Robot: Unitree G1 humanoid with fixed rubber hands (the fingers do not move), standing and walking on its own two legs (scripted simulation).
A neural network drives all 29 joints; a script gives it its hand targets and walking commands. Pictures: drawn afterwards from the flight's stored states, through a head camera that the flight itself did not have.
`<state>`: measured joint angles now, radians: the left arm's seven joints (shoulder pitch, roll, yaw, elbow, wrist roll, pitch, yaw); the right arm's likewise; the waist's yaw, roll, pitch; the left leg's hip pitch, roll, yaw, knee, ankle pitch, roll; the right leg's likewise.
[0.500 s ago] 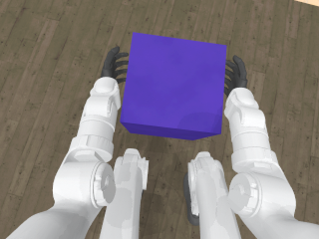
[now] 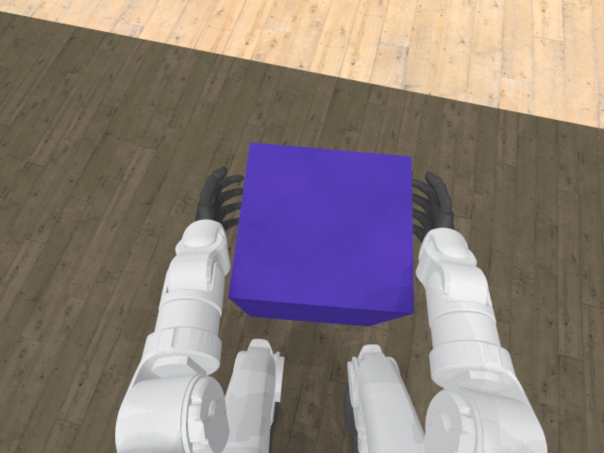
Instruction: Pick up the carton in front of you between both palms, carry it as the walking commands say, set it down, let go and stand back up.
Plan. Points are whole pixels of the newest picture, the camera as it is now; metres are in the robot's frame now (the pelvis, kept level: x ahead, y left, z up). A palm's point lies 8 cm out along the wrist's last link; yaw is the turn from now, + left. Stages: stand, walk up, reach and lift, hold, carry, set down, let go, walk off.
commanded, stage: reach and lift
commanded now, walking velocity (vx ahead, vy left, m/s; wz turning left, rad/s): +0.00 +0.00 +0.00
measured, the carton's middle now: (318, 248) +0.41 +0.01 -0.11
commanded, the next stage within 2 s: hold in 1.78 s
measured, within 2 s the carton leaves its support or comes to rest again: neither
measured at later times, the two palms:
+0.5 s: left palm (175, 196) +0.38 +0.15 +0.12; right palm (505, 201) +0.38 -0.15 +0.12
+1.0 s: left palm (117, 163) +0.35 +0.15 +0.22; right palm (600, 156) +0.36 -0.15 +0.23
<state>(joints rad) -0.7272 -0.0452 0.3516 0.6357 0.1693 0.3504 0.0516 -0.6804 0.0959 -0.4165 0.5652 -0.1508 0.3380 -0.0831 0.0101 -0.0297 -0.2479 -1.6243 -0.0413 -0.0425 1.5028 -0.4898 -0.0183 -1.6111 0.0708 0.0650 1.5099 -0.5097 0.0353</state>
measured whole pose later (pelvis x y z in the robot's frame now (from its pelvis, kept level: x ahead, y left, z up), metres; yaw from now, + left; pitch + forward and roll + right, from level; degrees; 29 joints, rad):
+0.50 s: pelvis +0.05 +0.00 +0.14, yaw +1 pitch +17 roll +0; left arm -0.41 -0.14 0.32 0.54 0.21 0.38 0.05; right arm -0.41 0.14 -0.36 0.54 -0.21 0.36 -0.04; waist -0.01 -0.01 -0.16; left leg -0.84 -0.03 -0.06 0.92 -0.37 -0.01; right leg -0.82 0.04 0.07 0.92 -0.38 0.01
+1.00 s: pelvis +0.05 +0.00 +0.19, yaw +1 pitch -4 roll +0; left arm -0.35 -0.18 0.34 0.41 0.32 0.60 -0.01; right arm -0.38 0.18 -0.36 0.42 -0.35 0.59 0.02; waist -0.01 -0.02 0.01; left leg -0.20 -0.02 -0.07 0.47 -0.20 -0.01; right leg -0.18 0.03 0.07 0.46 -0.22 0.01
